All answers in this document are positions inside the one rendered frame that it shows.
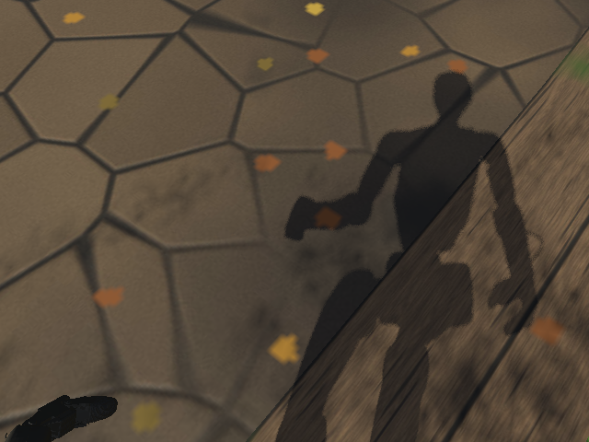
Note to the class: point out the robot left hand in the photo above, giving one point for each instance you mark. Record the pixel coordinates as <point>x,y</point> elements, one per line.
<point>58,417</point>

